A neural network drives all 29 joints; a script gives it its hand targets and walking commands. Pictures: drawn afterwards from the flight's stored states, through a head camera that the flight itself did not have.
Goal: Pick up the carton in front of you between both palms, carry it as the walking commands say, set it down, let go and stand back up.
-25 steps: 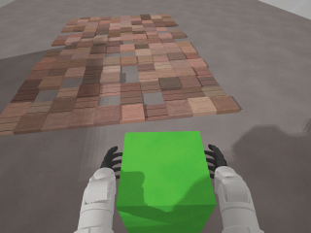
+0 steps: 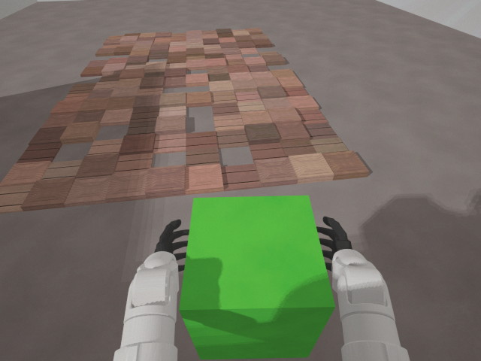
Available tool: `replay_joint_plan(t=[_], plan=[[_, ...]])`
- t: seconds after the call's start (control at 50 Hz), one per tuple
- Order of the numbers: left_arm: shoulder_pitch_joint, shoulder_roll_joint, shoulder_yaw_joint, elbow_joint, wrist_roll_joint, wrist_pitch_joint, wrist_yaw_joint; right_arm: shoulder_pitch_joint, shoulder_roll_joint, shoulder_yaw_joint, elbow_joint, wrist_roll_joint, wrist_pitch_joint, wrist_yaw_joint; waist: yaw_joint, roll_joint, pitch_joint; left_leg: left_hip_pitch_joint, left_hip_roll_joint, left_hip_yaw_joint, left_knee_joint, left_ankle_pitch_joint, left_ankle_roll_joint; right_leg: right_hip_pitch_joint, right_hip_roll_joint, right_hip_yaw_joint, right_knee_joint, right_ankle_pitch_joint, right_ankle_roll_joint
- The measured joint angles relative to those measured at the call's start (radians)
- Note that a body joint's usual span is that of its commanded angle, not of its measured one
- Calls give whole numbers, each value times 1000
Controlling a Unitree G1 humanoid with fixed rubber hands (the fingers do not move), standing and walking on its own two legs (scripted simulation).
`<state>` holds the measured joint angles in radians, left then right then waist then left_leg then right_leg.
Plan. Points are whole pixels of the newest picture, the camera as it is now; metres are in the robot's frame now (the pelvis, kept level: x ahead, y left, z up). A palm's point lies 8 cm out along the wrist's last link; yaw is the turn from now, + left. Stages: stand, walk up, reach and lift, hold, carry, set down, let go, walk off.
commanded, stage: hold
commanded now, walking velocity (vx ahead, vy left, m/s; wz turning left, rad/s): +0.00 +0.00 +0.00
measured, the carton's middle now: (252, 280) +0.30 +0.00 -0.02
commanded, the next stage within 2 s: carry in 0.52 s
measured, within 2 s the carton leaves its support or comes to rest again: neither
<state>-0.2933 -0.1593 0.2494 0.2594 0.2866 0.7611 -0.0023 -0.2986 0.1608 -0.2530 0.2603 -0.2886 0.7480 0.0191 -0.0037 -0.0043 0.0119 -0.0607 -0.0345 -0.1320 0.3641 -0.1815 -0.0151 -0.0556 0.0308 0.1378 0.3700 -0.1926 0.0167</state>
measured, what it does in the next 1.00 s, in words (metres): walks ahead: left foot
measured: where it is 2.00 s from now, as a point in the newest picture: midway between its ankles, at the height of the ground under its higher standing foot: (258, 271)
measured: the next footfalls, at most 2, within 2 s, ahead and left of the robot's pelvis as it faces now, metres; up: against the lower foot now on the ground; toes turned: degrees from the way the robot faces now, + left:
left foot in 0.88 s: +0.13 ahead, +0.10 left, +0.00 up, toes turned +7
right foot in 1.14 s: +0.33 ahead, -0.13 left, +0.00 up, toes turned -11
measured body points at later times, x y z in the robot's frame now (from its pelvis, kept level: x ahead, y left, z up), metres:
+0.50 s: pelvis +0.01 +0.00 +0.00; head -0.04 +0.00 +0.45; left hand +0.31 +0.15 +0.04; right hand +0.31 -0.15 +0.04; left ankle +0.02 +0.13 -0.75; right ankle +0.02 -0.13 -0.75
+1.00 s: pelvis +0.14 -0.01 -0.01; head +0.13 -0.02 +0.44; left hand +0.42 +0.14 +0.07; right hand +0.42 -0.16 +0.06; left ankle +0.09 +0.09 -0.75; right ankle +0.06 -0.12 -0.71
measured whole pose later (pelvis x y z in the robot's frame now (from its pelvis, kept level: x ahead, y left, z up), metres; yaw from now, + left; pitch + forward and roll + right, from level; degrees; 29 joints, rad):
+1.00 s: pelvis +0.14 -0.01 -0.01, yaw -2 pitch +6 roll +0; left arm -0.12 -0.13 0.14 -0.29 0.10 1.16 0.09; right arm -0.15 0.13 -0.07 -0.25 -0.12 1.13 -0.09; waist 0.01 0.01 -0.16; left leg -0.23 0.04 0.16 0.46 -0.33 0.02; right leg -0.38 -0.04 -0.08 0.84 -0.54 -0.01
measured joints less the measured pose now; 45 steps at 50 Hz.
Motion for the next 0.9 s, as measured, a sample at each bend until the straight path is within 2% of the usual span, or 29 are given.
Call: replay_joint_plan(t=[0.5, 0.56, 0.6, 0.64, 0.7, 0.76, 0.82, 0.86, 0.9], plan=[[28, 7, -28, -26, -7, 8, 3, 29, -7, 28, -26, 7, 8, -3, 2, 0, -6, 20, 3, 5, -24, 0, 2, 18, -2, -2, -23, 0, -2], [37, 9, -36, -42, -16, 15, 6, 37, -9, 37, -42, 16, 16, -7, 6, 1, -52, -56, 5, 21, 41, -37, 1, -61, -3, -11, 47, -40, -2], [57, 13, -51, -70, -30, 25, 13, 55, -13, 56, -67, 29, 25, -15, 9, 2, -87, -102, 15, 45, 88, -115, 5, -114, -15, -35, 104, -130, -3], [71, 17, -61, -116, -51, 43, 19, 68, -16, 74, -111, 46, 44, -23, 12, 4, -113, -137, 26, 66, 109, -133, 5, -159, -29, -61, 144, -175, -8], [88, 25, -79, -196, -88, 82, 33, 86, -19, 103, -196, 76, 88, -44, 13, 15, -136, -174, 45, 79, 148, -100, -5, -196, -39, -103, 179, -148, -10], [95, 24, -102, -260, -121, 148, 51, 114, -29, 113, -290, 109, 162, -61, 7, 31, -168, -212, 75, 92, 234, -199, -4, -191, -37, -145, 172, -125, -7], [98, 20, -141, -316, -131, 225, 76, 132, -58, 119, -360, 153, 238, -73, 2, 5, -184, -270, 72, 171, 297, -278, 4, -172, -56, -162, 151, -162, -13], [108, 23, -153, -378, -140, 279, 91, 125, -66, 125, -396, 177, 285, -81, 3, -16, -179, -275, 54, 227, 224, -241, 9, -153, -75, -158, 129, -171, -7], [123, 28, -147, -452, -149, 325, 98, 114, -53, 129, -433, 190, 321, -88, 10, -33, -170, -241, 37, 267, 131, -109, 22, -148, -88, -142, 159, -205, -2]])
